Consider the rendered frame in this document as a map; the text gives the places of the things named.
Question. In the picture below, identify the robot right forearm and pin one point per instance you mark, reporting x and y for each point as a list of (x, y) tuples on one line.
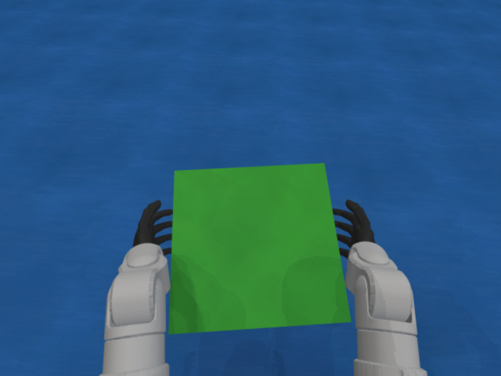
[(384, 314)]

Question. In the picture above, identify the robot left forearm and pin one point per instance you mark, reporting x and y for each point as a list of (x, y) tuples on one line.
[(136, 315)]

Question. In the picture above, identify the carton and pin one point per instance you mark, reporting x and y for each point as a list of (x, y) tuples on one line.
[(254, 247)]

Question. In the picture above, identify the robot right hand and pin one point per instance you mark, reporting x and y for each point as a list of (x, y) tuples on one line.
[(360, 231)]

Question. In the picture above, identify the robot left hand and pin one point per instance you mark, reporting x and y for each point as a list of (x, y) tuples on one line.
[(147, 231)]

